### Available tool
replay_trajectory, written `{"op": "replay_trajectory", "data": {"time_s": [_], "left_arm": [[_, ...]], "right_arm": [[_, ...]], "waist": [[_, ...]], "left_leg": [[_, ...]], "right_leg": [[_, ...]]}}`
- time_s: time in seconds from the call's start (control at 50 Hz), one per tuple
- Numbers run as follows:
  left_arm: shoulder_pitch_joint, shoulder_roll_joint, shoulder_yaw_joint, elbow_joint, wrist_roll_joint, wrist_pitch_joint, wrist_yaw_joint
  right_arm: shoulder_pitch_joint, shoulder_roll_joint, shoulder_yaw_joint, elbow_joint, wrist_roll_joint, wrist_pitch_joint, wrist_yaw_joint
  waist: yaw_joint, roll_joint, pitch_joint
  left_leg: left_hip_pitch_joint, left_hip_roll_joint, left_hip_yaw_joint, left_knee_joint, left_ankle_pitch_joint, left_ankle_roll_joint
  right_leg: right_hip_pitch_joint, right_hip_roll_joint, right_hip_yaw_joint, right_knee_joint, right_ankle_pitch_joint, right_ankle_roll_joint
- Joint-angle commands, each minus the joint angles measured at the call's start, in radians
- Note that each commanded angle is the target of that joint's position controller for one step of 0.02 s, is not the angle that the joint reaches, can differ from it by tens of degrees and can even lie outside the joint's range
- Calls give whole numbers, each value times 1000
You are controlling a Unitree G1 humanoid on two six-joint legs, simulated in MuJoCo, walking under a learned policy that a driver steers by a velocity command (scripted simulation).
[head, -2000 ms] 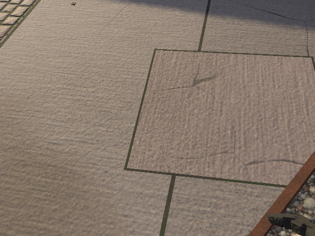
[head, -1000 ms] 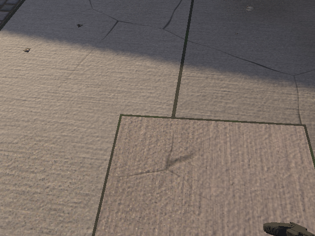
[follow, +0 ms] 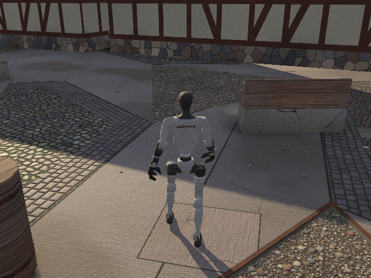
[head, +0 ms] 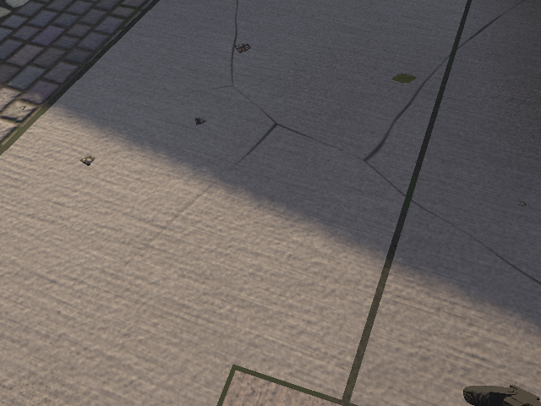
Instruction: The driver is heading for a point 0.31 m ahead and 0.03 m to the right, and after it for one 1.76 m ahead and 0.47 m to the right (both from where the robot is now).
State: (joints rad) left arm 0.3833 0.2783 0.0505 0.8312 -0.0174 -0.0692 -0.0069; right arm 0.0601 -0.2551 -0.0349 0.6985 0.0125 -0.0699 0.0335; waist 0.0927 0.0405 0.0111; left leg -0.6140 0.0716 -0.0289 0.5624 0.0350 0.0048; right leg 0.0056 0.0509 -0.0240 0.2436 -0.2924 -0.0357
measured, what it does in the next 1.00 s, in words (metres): walks ahead, turning right: left foot, then right foot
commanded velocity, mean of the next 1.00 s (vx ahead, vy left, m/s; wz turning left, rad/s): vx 0.50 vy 0.00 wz -0.35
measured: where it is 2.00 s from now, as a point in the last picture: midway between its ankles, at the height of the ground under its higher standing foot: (386, 247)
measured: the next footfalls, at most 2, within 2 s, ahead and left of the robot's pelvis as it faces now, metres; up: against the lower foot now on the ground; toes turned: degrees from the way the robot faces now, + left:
left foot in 0.08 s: +0.23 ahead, +0.13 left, +0.00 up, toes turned +1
right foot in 0.62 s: +0.50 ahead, -0.14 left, +0.00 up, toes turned -17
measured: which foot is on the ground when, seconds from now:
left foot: up 0.00-0.06, down 0.08-0.64, up 0.66-1.00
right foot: down 0.00-0.08, up 0.10-0.60, down 0.62-1.00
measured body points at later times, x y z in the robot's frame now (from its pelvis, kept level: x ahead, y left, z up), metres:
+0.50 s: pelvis +0.28 +0.03 +0.00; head +0.30 +0.02 +0.45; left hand +0.49 +0.25 -0.10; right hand +0.27 -0.25 -0.13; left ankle +0.19 +0.13 -0.74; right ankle +0.44 -0.15 -0.69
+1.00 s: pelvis +0.56 -0.07 +0.00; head +0.58 -0.09 +0.45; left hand +0.73 +0.17 -0.10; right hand +0.65 -0.37 -0.09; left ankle +0.79 +0.01 -0.69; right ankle +0.46 -0.12 -0.74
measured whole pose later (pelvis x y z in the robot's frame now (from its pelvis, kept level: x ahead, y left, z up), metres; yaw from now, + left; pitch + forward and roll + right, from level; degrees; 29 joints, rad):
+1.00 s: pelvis +0.56 -0.07 +0.00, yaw -24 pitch +2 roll -1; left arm 0.32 0.27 0.06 0.74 -0.01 -0.06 0.00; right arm 0.06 -0.28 -0.04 0.74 0.00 -0.09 0.02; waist 0.07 0.04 0.03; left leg -0.63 0.08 -0.06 0.59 0.07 -0.05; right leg -0.09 0.11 0.10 0.33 -0.27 -0.08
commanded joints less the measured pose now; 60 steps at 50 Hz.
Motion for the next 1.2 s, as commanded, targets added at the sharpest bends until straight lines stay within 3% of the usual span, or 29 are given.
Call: {"op": "replay_trajectory", "data": {"time_s": [0.02,0.06,0.08,0.1,0.12,0.14,0.16,0.2,0.3,0.42,0.52,0.6,0.62,0.64,0.66,0.68,0.7,0.72,0.76,0.82,0.9,1.0,1.06,1.1,1.12,1.14,1.16,1.18,1.2], "left_arm": [[20,183,49,-24,-6,8,12],[-12,192,50,-24,-7,18,18],[-13,163,38,-30,1,19,20],[42,88,11,-62,22,7,20],[117,29,-10,-51,16,-13,13],[28,133,17,-54,-14,-25,5],[-59,157,25,-83,-27,-30,3],[-100,137,30,-86,-7,-18,8],[-80,73,28,-80,-7,30,16],[-250,34,13,-132,0,17,-14],[-372,33,9,-211,-2,19,-46],[-190,116,55,-201,-3,28,-54],[-25,175,88,-162,-4,31,-40],[76,276,117,-139,-6,41,-16],[30,314,112,-173,-7,26,-21],[39,219,86,-176,0,18,-24],[2,178,74,-174,2,10,-22],[-65,158,67,-181,0,7,-22],[-147,113,50,-212,14,6,-14],[-147,132,54,-208,11,-1,0],[-94,144,54,-172,7,2,15],[-15,155,55,-122,-1,3,11],[-8,163,60,-104,3,14,17],[-37,152,55,-108,4,22,18],[-42,117,39,-121,14,23,18],[84,49,18,-132,6,11,17],[84,64,13,-126,0,-1,15],[-5,142,33,-141,-15,-7,11],[-87,144,31,-161,-15,-11,9]], "right_arm": [[-96,-88,-23,-98,2,-26,14],[43,-130,-46,-62,-4,-29,10],[201,-182,-70,-18,-8,-28,-1],[351,-272,-91,1,-28,-24,-10],[389,-271,-89,18,-14,-18,-7],[371,-191,-68,15,-4,-15,-12],[300,-168,-58,10,-2,-14,-16],[188,-114,-42,5,-21,-21,-13],[155,-118,-52,49,-30,-52,-17],[192,-154,-60,89,-23,-41,-38],[265,-189,-73,131,-3,-2,-46],[223,-237,-87,118,6,32,-65],[209,-227,-80,110,7,32,-69],[250,-142,-53,77,-23,19,-67],[287,-67,-20,35,-26,-21,-49],[176,-158,-42,20,10,-55,-30],[117,-164,-41,-3,30,-73,-22],[111,-149,-39,4,12,-80,-28],[130,-165,-53,14,-17,-60,-32],[146,-126,-45,14,-26,-29,-33],[6,-79,-22,-14,-24,-29,-27],[-107,-108,-26,-50,-5,-43,-7],[-81,-133,-35,-55,-7,-52,2],[66,-168,-57,-14,-11,-58,-2],[217,-211,-72,13,-22,-60,-7],[347,-297,-96,36,-35,-54,-10],[392,-242,-84,65,-8,-46,0],[332,-185,-64,55,6,-42,-2],[264,-162,-55,39,-4,-33,-7]], "waist": [[-28,-118,37],[-115,-127,-50],[-184,-106,-161],[-202,47,-328],[-183,244,-425],[-218,139,-320],[-201,91,-181],[-134,38,-60],[-79,31,1],[-137,1,45],[-172,-5,79],[-39,53,-60],[51,21,-143],[47,-162,-238],[-32,-297,-367],[35,-171,-345],[20,-134,-214],[-33,-39,-132],[-95,-63,-73],[-116,-71,-54],[-56,-103,-18],[-3,-118,20],[-30,-141,24],[-112,-138,-50],[-178,-96,-181],[-167,129,-346],[-182,255,-370],[-192,141,-212],[-178,60,-118]], "left_leg": [[7,-22,14,-53,-74,35],[227,-73,64,-99,-101,76],[477,-46,41,-77,-69,114],[867,197,-279,-38,-70,226],[1040,332,-649,-174,-259,321],[968,303,-602,-222,-400,277],[818,279,-458,-252,-371,240],[576,207,-284,-328,-240,209],[436,178,-57,-432,-28,205],[496,144,135,-449,60,158],[701,211,179,-369,193,142],[723,195,237,-15,737,91],[596,153,257,215,643,54],[258,64,260,561,108,4],[-71,-144,55,842,-627,-33],[-184,-77,-85,871,-579,-10],[-210,-35,-69,811,-494,13],[-162,8,-62,705,-426,15],[-39,44,-61,596,-363,-4],[-1,43,-25,470,-293,-53],[63,11,5,154,0,-72],[57,-17,-10,-16,64,-33],[64,-26,-9,-57,-55,15],[267,-68,38,-103,-80,61],[517,21,-45,-62,-40,116],[905,240,-434,-91,-186,268],[977,310,-728,-252,-431,315],[869,293,-649,-280,-565,270],[738,257,-522,-292,-528,235]], "right_leg": [[36,-304,149,3,426,-140],[33,-268,108,166,700,-107],[-60,-217,67,358,700,-75],[-385,-117,13,722,379,-17],[-660,9,97,959,-297,14],[-770,-47,171,1052,-280,6],[-803,-94,138,1037,-180,-1],[-718,-161,124,943,-38,8],[-679,-185,149,849,115,43],[-668,-161,67,514,395,33],[-735,-138,7,389,287,-12],[-427,-9,-95,368,108,-96],[-165,13,-64,293,174,-138],[166,-193,282,280,172,-232],[392,-393,850,111,45,-423],[390,-371,785,63,13,-369],[263,-333,628,61,67,-324],[107,-285,518,55,159,-285],[-85,-233,415,15,314,-267],[-198,-209,321,-22,435,-272],[-259,-140,198,-28,381,-203],[-145,-210,265,11,247,-185],[-42,-262,311,74,335,-163],[-37,-209,270,233,583,-127],[-135,-152,221,452,542,-94],[-480,-6,129,828,203,-11],[-680,39,171,993,-278,8],[-780,-24,195,1068,-230,1],[-785,-75,149,1051,-146,-5]]}}
Keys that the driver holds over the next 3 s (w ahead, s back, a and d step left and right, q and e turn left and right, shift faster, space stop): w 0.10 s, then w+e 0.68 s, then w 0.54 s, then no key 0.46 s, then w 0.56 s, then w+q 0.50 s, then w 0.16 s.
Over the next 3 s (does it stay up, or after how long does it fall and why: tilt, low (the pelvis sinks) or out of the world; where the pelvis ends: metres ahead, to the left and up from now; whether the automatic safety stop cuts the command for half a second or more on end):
stays up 1.39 -0.37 0.01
